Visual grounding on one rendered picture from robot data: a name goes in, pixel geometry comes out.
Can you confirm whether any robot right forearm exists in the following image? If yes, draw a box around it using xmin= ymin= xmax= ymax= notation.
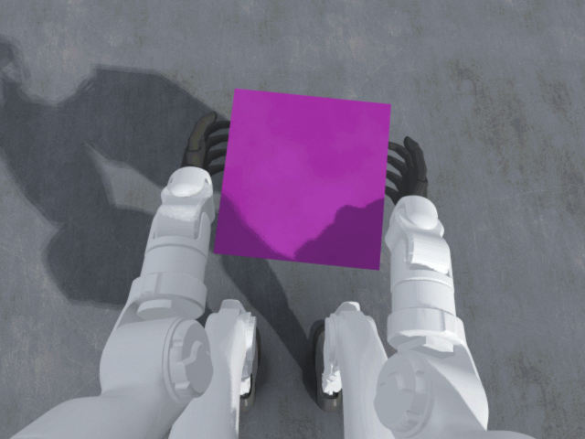
xmin=385 ymin=196 xmax=487 ymax=399

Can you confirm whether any robot right upper arm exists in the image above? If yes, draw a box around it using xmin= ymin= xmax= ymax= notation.
xmin=373 ymin=350 xmax=536 ymax=439

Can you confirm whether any robot left foot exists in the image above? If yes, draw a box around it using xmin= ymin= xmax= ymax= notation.
xmin=239 ymin=328 xmax=261 ymax=412

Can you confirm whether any robot foot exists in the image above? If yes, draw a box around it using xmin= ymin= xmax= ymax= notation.
xmin=239 ymin=328 xmax=261 ymax=412
xmin=313 ymin=324 xmax=341 ymax=412

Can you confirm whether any robot right foot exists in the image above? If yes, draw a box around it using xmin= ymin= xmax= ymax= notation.
xmin=313 ymin=324 xmax=341 ymax=412

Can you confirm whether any right robot hand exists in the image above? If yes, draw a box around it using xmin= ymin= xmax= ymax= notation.
xmin=385 ymin=136 xmax=428 ymax=206

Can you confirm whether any carton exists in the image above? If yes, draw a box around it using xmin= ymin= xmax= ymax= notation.
xmin=214 ymin=89 xmax=391 ymax=270

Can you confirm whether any robot left forearm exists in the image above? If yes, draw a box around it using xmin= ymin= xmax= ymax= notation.
xmin=100 ymin=166 xmax=215 ymax=382

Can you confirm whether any robot left upper arm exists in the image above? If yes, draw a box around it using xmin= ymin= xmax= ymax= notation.
xmin=10 ymin=316 xmax=214 ymax=439

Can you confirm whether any left robot hand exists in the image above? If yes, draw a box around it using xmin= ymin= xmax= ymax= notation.
xmin=180 ymin=112 xmax=230 ymax=177

